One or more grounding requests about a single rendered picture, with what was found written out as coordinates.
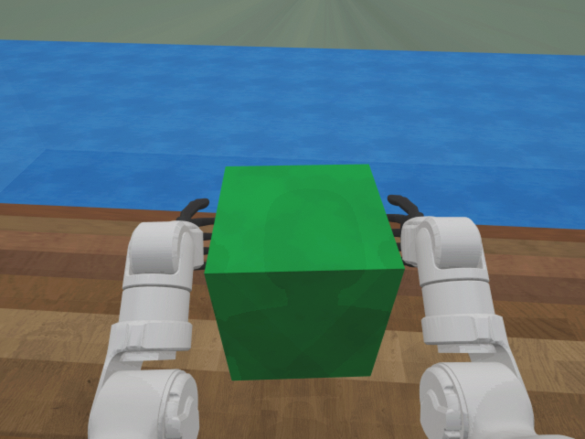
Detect carton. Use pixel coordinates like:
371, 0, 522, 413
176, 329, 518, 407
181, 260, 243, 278
204, 164, 405, 380

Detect robot left forearm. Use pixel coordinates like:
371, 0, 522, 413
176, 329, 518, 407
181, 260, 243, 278
88, 220, 204, 439

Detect robot right forearm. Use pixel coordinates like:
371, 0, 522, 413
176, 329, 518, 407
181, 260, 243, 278
400, 216, 535, 427

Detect left robot upper arm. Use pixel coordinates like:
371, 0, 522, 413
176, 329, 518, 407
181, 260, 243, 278
90, 369, 199, 439

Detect right robot hand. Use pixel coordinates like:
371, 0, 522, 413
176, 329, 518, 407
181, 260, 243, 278
387, 195, 424, 267

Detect right robot upper arm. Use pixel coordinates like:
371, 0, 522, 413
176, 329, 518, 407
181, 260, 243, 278
420, 362, 574, 439

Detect left robot hand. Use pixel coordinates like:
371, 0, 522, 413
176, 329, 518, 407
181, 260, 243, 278
176, 198, 215, 270

